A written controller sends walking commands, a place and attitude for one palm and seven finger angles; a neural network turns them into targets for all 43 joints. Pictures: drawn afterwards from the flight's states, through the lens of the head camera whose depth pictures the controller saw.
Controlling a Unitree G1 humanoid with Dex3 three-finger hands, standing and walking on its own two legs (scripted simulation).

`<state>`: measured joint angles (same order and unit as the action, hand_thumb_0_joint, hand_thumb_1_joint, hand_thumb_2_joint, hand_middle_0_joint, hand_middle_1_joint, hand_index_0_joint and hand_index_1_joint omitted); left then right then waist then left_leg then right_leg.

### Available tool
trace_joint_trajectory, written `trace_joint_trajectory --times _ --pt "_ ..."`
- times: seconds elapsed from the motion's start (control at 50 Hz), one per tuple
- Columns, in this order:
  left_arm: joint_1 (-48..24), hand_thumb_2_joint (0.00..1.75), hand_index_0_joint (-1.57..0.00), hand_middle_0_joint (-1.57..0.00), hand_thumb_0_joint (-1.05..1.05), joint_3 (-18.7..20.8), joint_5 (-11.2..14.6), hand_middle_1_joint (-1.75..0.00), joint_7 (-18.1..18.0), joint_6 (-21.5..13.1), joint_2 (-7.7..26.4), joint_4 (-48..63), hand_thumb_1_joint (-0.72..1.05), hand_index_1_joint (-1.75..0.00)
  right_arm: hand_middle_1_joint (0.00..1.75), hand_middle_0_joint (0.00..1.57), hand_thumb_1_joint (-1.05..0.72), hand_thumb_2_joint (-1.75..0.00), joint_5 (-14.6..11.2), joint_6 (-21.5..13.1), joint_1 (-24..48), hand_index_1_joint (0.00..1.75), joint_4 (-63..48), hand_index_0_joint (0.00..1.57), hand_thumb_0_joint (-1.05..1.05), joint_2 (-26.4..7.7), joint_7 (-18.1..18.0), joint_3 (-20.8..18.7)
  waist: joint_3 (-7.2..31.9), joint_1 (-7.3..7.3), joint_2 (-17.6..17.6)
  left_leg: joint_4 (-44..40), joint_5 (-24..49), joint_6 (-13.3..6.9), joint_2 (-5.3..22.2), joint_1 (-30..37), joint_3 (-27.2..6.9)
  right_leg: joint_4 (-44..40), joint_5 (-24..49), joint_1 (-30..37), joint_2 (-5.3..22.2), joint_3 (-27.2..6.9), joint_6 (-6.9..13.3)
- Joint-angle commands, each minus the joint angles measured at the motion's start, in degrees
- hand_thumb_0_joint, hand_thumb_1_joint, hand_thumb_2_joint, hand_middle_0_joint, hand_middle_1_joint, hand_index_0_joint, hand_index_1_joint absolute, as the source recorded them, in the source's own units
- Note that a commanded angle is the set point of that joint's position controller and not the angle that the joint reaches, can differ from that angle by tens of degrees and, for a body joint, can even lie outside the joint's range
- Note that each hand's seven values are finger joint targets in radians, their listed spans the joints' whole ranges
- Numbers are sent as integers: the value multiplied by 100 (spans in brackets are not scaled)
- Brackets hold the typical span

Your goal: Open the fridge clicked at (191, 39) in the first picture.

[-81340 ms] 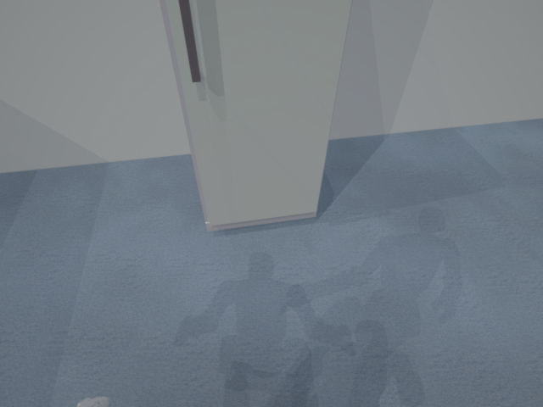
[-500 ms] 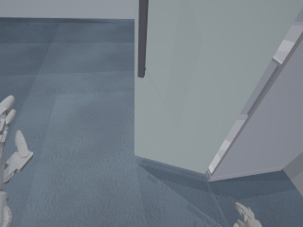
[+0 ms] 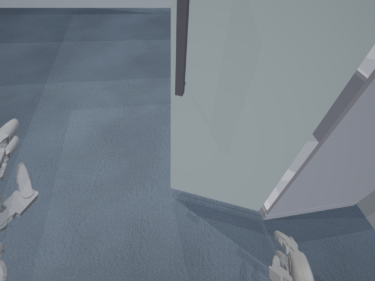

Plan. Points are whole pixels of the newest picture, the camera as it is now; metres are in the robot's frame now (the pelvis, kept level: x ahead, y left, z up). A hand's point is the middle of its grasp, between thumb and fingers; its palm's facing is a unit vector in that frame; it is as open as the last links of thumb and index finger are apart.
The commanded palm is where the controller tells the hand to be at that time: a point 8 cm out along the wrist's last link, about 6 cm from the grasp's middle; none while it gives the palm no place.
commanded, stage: stop stepping back and stand still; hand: left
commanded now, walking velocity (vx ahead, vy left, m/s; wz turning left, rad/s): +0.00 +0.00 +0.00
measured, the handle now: (185, 9) +0.66 +0.07 +0.27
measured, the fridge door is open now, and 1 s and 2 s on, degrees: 65 65 65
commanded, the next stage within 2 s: let the arm hang, fingers relaxed in 0.04 s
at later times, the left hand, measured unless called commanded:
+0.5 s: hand out of the picture +0.00 +0.18 -0.19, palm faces -0.02 -0.99 -0.16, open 7.1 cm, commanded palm none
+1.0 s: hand out of the picture +0.03 +0.25 -0.16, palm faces +0.01 -0.94 -0.33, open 7.3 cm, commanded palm none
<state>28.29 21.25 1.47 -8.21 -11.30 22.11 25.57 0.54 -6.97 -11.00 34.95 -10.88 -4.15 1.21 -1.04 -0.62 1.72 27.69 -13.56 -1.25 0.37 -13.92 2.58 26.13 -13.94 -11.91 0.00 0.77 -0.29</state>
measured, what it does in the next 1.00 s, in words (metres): stands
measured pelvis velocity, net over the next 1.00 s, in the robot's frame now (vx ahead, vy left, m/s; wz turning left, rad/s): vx -0.02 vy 0.01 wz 0.02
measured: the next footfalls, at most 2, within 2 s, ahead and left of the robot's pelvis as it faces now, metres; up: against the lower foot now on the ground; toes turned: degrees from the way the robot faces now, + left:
none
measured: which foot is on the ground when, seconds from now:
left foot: down 0.00-1.00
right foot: down 0.00-1.00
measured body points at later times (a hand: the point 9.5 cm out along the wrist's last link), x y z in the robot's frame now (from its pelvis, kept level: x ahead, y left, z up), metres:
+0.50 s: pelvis -0.04 +0.00 -0.01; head -0.01 +0.03 +0.44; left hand +0.00 +0.23 -0.17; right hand +0.02 -0.27 -0.14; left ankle +0.01 +0.10 -0.74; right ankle +0.00 -0.12 -0.74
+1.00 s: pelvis -0.02 +0.01 +0.00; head -0.01 +0.00 +0.45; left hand +0.03 +0.30 -0.13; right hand +0.02 -0.26 -0.15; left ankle +0.01 +0.10 -0.74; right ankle +0.00 -0.12 -0.74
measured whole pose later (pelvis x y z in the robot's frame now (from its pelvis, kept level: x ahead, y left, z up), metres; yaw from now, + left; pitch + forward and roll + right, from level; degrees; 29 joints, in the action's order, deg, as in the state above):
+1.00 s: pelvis -0.02 +0.01 +0.00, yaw +1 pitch +0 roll +0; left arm 9.2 1.4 -1.4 -0.3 -0.1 17.3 -63.1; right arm 1.6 0.1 -11.6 62.2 -15.1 -0.1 -1.5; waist -1.4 0.4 -1.4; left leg 24.5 -9.7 -2.0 -0.8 -14.7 1.9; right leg 23.9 -10.9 -12.7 1.1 1.6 -0.4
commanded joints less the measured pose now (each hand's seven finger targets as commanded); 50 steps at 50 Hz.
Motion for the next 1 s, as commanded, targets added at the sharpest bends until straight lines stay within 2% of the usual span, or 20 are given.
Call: trace_joint_trajectory --times 0.0,0.04,0.1,0.12,0.14,0.16,0.18,0.22,0.24,0.3,0.34,0.38,0.42,0.44,0.5,0.52,0.64,0.7,0.86,0.98 --pt "111 90 -20 -20 0 1003 64 -30 -136 -515 1174 1433 90 -30 30 20 -90 -90 -20 -268 400 30 -891 20 0 -749 -59 -300 937 -34 -884 -503 1470 41 453 -111 -496 -62 1642 756 205 -321 86" --pt "294 90 -20 -20 0 1107 84 -30 -134 -513 1209 1223 90 -30 30 20 -90 -90 -19 -240 384 30 -889 20 0 -764 -59 -326 845 -28 -806 -533 1224 61 438 -226 -492 -178 1517 728 221 -339 100" --pt "208 90 -20 -20 0 965 122 -30 -115 -496 1040 1010 90 -30 30 20 -90 -90 -41 -208 371 30 -883 20 0 -778 -71 -319 717 -1 -661 -628 871 56 459 -246 -485 -286 1259 557 182 -355 62" --pt "-246 90 -20 -20 0 -1590 -277 -30 703 484 220 -3187 90 -30 30 20 -90 -90 -196 -414 878 30 368 20 0 -1863 451 -543 287 234 -640 342 1827 42 563 -487 -540 363 1890 -236 747 -28 153" --pt "-421 90 -20 -20 0 -1486 -267 -30 806 948 126 -3274 90 -30 30 20 -90 -90 -167 -74 466 30 356 20 0 -1607 441 -607 654 195 -621 212 2014 154 678 -31 -466 151 1398 -486 747 -339 192" --pt "-501 90 -20 -20 0 -1456 -243 -30 824 1092 163 -3249 90 -30 30 20 -90 -90 -164 62 401 30 228 20 0 -1666 425 -595 547 191 -682 48 1601 61 775 -144 -567 209 685 -544 621 -151 174" --pt "-672 90 -20 -20 0 -1492 -261 -30 834 1073 124 -3479 90 -30 30 20 -90 -90 -104 130 408 30 300 20 0 -1638 425 -551 618 126 -549 -106 1210 -111 899 -522 -803 478 130 -495 504 -25 174" --pt "-966 90 -20 -20 0 -1554 -297 -30 849 1082 215 -4080 90 -30 30 20 -90 -90 -20 296 519 30 355 20 0 -1621 430 -437 412 61 102 -339 702 -306 933 -1005 -1089 676 -262 -298 358 -36 186" --pt "-1088 90 -20 -20 0 -1618 -322 -30 845 1091 230 -4391 90 -30 30 20 -90 -90 20 349 507 30 402 20 0 -1543 430 -394 354 48 519 -350 593 -281 852 -1027 -1111 551 -228 -249 384 -107 210" --pt "-1423 90 -20 -20 0 -1707 -360 -30 817 1091 333 -5418 90 -30 30 20 -90 -90 90 488 290 30 714 20 0 -1479 435 -378 442 143 1143 47 247 -190 411 -566 -863 -32 -258 -517 721 -607 374" --pt "-1633 90 -20 -20 0 -1812 -337 -30 780 1134 342 -5962 90 -30 30 20 -90 -90 109 604 139 30 905 20 0 -1353 437 -341 344 221 899 215 32 -116 214 -228 -659 -367 -618 -853 876 -757 478" --pt "-1722 90 -20 -20 0 -1881 -312 -30 765 1159 224 -6434 90 -30 30 20 -90 -90 127 661 77 30 1129 20 0 -1205 426 -309 277 243 41 9 -174 -98 240 -119 -698 -412 -932 -966 791 -757 463" --pt "-1571 90 -20 -20 0 -1901 -297 -30 756 1156 158 -6893 90 -30 30 20 -90 -90 137 671 100 30 1323 20 0 -1178 402 -289 221 147 -790 -464 -551 -129 394 -414 -895 -251 -917 -646 550 -575 337" --pt "-1425 90 -20 -20 0 -1899 -299 -30 750 1153 176 -7090 90 -30 30 20 -90 -90 124 677 99 30 1379 20 0 -1211 388 -295 232 72 -1024 -603 -671 -150 460 -565 -963 -198 -767 -394 465 -476 308" --pt "-1191 90 -20 -20 0 -1840 -284 -30 751 1134 45 -7658 90 -30 30 20 -90 -90 122 689 -16 30 1639 20 0 -1143 330 -344 328 -1 -1459 -898 -1256 -160 524 -828 -1013 -177 -564 104 390 -347 318" --pt "-1164 90 -20 -20 0 -1846 -281 -30 759 1130 68 -7800 90 -30 30 20 -90 -90 113 699 -60 30 1716 20 0 -1168 319 -364 292 -4 -1443 -947 -1441 -156 523 -865 -1018 -209 -612 115 378 -345 325" --pt "-1347 90 -20 -20 0 -1823 -283 -30 763 1074 147 -8289 90 -30 30 20 -90 -90 75 716 -521 30 2069 20 0 -1200 280 -467 -73 110 -262 -673 -1127 -159 460 -538 -885 -775 -1155 -383 535 -567 417" --pt "-1472 90 -20 -20 0 -1802 -281 -30 760 1065 158 -8432 90 -30 30 20 -90 -90 90 702 -628 30 2223 20 0 -1217 276 -495 -122 154 16 -629 -1030 -168 447 -386 -865 -901 -1400 -563 588 -646 438" --pt "-1701 90 -20 -20 0 -1802 -277 -30 766 1050 329 -8645 90 -30 30 20 -90 -90 95 630 -266 30 2414 20 0 -1382 302 -480 -288 66 -171 -1093 -1006 -172 591 -443 -1033 -790 -929 -324 535 -535 354" --pt "-1974 90 -20 -20 0 -1823 -261 -30 773 987 443 -8659 90 -30 30 20 -90 -90 79 560 70 30 2487 20 0 -1515 326 -448 -7 48 -195 -1164 -213 -127 625 -135 -977 -763 -145 49 591 -504 301"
